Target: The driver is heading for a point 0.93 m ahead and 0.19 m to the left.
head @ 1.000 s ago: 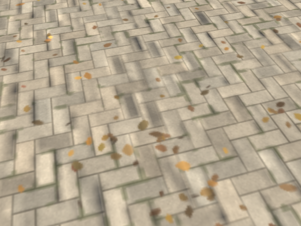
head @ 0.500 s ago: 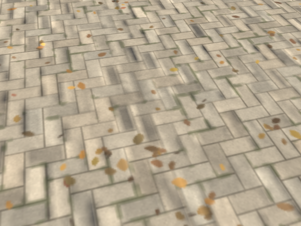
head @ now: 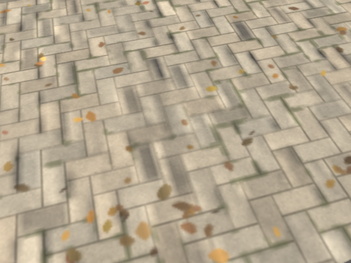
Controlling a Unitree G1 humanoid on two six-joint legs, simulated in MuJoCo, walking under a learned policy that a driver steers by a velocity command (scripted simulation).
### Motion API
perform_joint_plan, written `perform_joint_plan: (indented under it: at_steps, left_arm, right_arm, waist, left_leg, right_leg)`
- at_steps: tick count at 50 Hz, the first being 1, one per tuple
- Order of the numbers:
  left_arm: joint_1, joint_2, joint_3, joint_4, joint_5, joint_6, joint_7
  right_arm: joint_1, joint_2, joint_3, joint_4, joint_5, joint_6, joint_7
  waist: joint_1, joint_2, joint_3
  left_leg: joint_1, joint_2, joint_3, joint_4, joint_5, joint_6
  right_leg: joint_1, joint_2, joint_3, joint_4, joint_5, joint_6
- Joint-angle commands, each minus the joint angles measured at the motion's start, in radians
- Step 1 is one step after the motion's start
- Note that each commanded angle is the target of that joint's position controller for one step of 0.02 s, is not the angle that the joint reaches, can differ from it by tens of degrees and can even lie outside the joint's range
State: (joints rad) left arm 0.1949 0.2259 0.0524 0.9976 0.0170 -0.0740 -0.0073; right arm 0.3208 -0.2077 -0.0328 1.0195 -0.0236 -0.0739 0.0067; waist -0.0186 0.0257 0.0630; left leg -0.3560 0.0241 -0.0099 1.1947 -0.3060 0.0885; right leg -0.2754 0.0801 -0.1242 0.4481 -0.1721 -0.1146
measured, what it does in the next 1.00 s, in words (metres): walks ahead: left foot, then right foot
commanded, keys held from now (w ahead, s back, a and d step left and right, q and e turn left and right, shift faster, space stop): w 0.46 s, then no key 0.42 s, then s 0.12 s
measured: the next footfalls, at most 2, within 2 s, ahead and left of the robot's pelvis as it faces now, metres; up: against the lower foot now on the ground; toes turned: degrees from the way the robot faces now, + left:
left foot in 0.40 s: +0.41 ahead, +0.10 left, +0.00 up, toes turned +4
right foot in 0.88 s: +0.53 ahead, -0.07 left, +0.00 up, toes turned -3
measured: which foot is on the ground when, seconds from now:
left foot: up 0.00-0.38, down 0.40-1.00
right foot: down 0.00-0.42, up 0.44-0.86, down 0.88-1.00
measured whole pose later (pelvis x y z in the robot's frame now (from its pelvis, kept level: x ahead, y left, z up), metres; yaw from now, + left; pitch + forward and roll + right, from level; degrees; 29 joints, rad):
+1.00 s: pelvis +0.44 +0.01 +0.00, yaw +0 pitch -1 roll +0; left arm 0.18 0.15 0.00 1.03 0.02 -0.03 0.04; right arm 0.30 -0.16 -0.01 1.08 -0.01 -0.02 -0.04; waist -0.02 0.03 0.05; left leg -0.10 -0.02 0.06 0.48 -0.36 0.04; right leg -0.31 0.03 -0.07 0.50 -0.17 -0.06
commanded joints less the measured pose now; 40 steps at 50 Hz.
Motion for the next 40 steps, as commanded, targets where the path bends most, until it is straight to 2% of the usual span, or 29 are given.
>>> perform_joint_plan:
  at_steps: [1, 4, 7, 9, 11, 15, 17, 18, 19, 20, 21, 22, 23, 24, 25, 26, 27, 28, 30, 32, 35, 38, 40]
  left_arm:
    - [0.096, 0.041, -0.001, 0.006, -0.003, -0.034, 0.006]
    - [0.158, 0.078, 0.002, 0.024, -0.006, -0.041, 0.008]
    - [0.219, 0.074, -0.004, 0.032, -0.009, -0.037, 0.008]
    - [0.254, 0.071, -0.009, 0.038, -0.009, -0.036, 0.009]
    - [0.297, 0.073, -0.011, 0.05, -0.008, -0.036, 0.012]
    - [0.35, 0.081, -0.012, 0.072, 0.005, -0.028, 0.024]
    - [0.328, 0.094, -0.009, 0.073, 0.01, -0.026, 0.029]
    - [0.31, 0.104, -0.006, 0.071, 0.011, -0.025, 0.032]
    - [0.298, 0.114, -0.003, 0.071, 0.012, -0.023, 0.031]
    - [0.276, 0.116, -0.003, 0.065, 0.006, -0.019, 0.029]
    - [0.267, 0.088, -0.013, 0.034, -0.006, -0.022, 0.025]
    - [0.393, -0.011, -0.027, 0.022, -0.042, -0.02, 0.012]
    - [0.324, 0.089, 0.0, 0.028, -0.014, -0.016, 0.017]
    - [0.24, 0.083, 0.004, -0.003, -0.012, -0.019, 0.016]
    - [0.204, 0.062, 0.001, -0.007, -0.008, -0.022, 0.018]
    - [0.201, 0.046, 0.003, -0.002, 0.003, -0.012, 0.018]
    - [0.229, 0.027, 0.0, 0.004, 0.014, 0.004, 0.015]
    - [0.24, 0.01, 0.0, 0.009, 0.017, 0.016, 0.013]
    - [0.238, -0.002, 0.001, 0.008, 0.017, 0.033, 0.009]
    - [0.193, -0.002, -0.002, -0.003, 0.015, 0.044, 0.01]
    - [0.086, -0.008, -0.015, -0.027, 0.005, 0.047, 0.015]
    - [0.04, 0.001, -0.021, -0.028, -0.001, 0.048, 0.027]
    - [0.03, 0.01, -0.022, -0.022, -0.001, 0.045, 0.036]
  right_arm:
    - [0.086, -0.037, -0.013, -0.029, -0.015, 0.019, 0.015]
    - [-0.03, -0.045, -0.015, -0.072, -0.019, 0.037, 0.023]
    - [-0.179, -0.054, -0.014, -0.125, -0.011, 0.038, 0.027]
    - [-0.255, -0.043, -0.006, -0.151, -0.003, 0.035, 0.028]
    - [-0.319, -0.034, 0.001, -0.172, 0.001, 0.032, 0.028]
    - [-0.402, -0.047, 0.002, -0.209, 0.002, 0.024, 0.024]
    - [-0.377, -0.061, -0.004, -0.212, 0.002, 0.015, 0.02]
    - [-0.321, -0.073, -0.011, -0.198, 0.002, 0.01, 0.014]
    - [-0.214, -0.092, -0.022, -0.165, 0.001, 0.004, 0.006]
    - [-0.044, -0.114, -0.036, -0.109, -0.007, -0.005, -0.004]
    - [0.134, -0.187, -0.059, -0.07, -0.033, -0.012, -0.016]
    - [0.179, -0.275, -0.083, -0.062, -0.043, -0.005, -0.012]
    - [0.103, -0.225, -0.077, -0.068, 0.001, 0.007, 0.0]
    - [-0.015, -0.168, -0.059, -0.088, 0.012, 0.005, 0.001]
    - [-0.064, -0.108, -0.043, -0.091, 0.009, -0.005, 0.004]
    - [-0.07, -0.076, -0.033, -0.08, 0.009, -0.015, 0.0]
    - [-0.066, -0.041, -0.021, -0.063, 0.011, -0.021, -0.004]
    - [-0.04, -0.033, -0.014, -0.047, 0.009, -0.029, -0.005]
    - [-0.011, -0.068, -0.016, -0.027, 0.01, -0.04, -0.006]
    - [-0.006, -0.089, -0.014, -0.021, 0.006, -0.036, -0.009]
    - [0.008, -0.08, -0.001, -0.009, 0.007, -0.023, -0.013]
    - [0.058, -0.081, 0.003, 0.016, 0.005, -0.011, -0.019]
    - [0.066, -0.073, 0.007, 0.027, 0.002, -0.001, -0.025]
  waist:
    - [-0.025, -0.058, -0.023]
    - [-0.018, -0.061, 0.013]
    - [0.016, -0.06, 0.04]
    - [0.038, -0.065, 0.041]
    - [0.06, -0.076, 0.039]
    - [0.081, -0.087, 0.046]
    - [0.051, -0.094, 0.033]
    - [0.022, -0.104, 0.004]
    - [-0.022, -0.109, -0.051]
    - [-0.096, -0.088, -0.135]
    - [-0.155, -0.022, -0.251]
    - [-0.089, 0.211, -0.362]
    - [-0.079, 0.054, -0.309]
    - [-0.034, 0.033, -0.141]
    - [-0.01, -0.022, -0.07]
    - [0.018, -0.022, -0.045]
    - [0.046, -0.006, -0.048]
    - [0.055, 0.007, -0.056]
    - [0.075, 0.025, -0.068]
    - [0.079, 0.042, -0.07]
    - [0.052, 0.075, -0.068]
    - [0.022, 0.082, -0.083]
    - [0.015, 0.079, -0.069]
  left_leg:
    - [-0.13, 0.07, -0.031, -0.03, 0.04, -0.015]
    - [-0.229, 0.092, 0.005, -0.123, 0.115, -0.042]
    - [-0.308, 0.097, 0.038, -0.27, 0.222, -0.065]
    - [-0.293, 0.078, 0.063, -0.388, 0.28, -0.07]
    - [-0.28, 0.056, 0.085, -0.479, 0.317, -0.066]
    - [-0.291, 0.024, 0.099, -0.585, 0.278, -0.032]
    - [-0.227, -0.002, 0.106, -0.629, 0.205, 0.0]
    - [-0.144, -0.031, 0.116, -0.646, 0.16, 0.019]
    - [-0.025, -0.063, 0.124, -0.674, 0.135, 0.041]
    - [0.186, -0.066, 0.119, -0.741, 0.193, 0.068]
    - [0.457, 0.119, -0.077, -0.741, 0.131, 0.119]
    - [0.71, 0.41, -0.587, -0.832, 0.098, 0.273]
    - [0.635, 0.368, -0.644, -0.904, 0.042, 0.256]
    - [0.473, 0.346, -0.462, -0.921, 0.171, 0.227]
    - [0.353, 0.307, -0.345, -0.938, 0.405, 0.204]
    - [0.279, 0.265, -0.244, -0.938, 0.59, 0.174]
    - [0.222, 0.23, -0.159, -0.944, 0.706, 0.149]
    - [0.199, 0.217, -0.115, -0.94, 0.814, 0.136]
    - [0.187, 0.196, -0.054, -0.935, 0.949, 0.135]
    - [0.186, 0.169, -0.003, -0.931, 0.986, 0.123]
    - [0.183, 0.132, 0.048, -0.923, 0.967, 0.091]
    - [0.235, 0.148, 0.036, -0.894, 0.926, 0.089]
    - [0.253, 0.169, 0.01, -0.864, 0.868, 0.094]
  right_leg:
    - [0.087, -0.288, 0.328, -0.304, 0.104, -0.113]
    - [0.099, -0.268, 0.261, -0.342, 0.142, -0.111]
    - [0.148, -0.244, 0.218, -0.354, 0.233, -0.093]
    - [0.177, -0.229, 0.185, -0.343, 0.316, -0.073]
    - [0.228, -0.231, 0.169, -0.33, 0.383, -0.063]
    - [0.377, -0.273, 0.167, -0.277, 0.503, -0.076]
    - [0.419, -0.291, 0.154, -0.21, 0.666, -0.07]
    - [0.424, -0.292, 0.143, -0.14, 0.805, -0.059]
    - [0.425, -0.284, 0.134, -0.018, 0.904, -0.048]
    - [0.355, -0.254, 0.105, 0.169, 0.855, -0.029]
    - [0.143, -0.211, 0.079, 0.446, 0.537, -0.013]
    - [-0.23, -0.008, 0.038, 0.835, -0.26, 0.033]
    - [-0.321, -0.037, 0.184, 0.913, -0.305, 0.014]
    - [-0.351, -0.081, 0.184, 0.888, -0.219, 0.016]
    - [-0.314, -0.108, 0.179, 0.841, -0.173, 0.024]
    - [-0.263, -0.126, 0.176, 0.797, -0.166, 0.035]
    - [-0.202, -0.134, 0.171, 0.75, -0.168, 0.05]
    - [-0.164, -0.126, 0.163, 0.716, -0.166, 0.06]
    - [-0.153, -0.109, 0.141, 0.657, -0.138, 0.078]
    - [-0.167, -0.109, 0.118, 0.556, -0.082, 0.088]
    - [-0.126, -0.107, 0.079, 0.359, 0.01, 0.093]
    - [-0.088, -0.098, 0.069, 0.258, 0.047, 0.086]
    - [-0.064, -0.097, 0.075, 0.198, 0.013, 0.075]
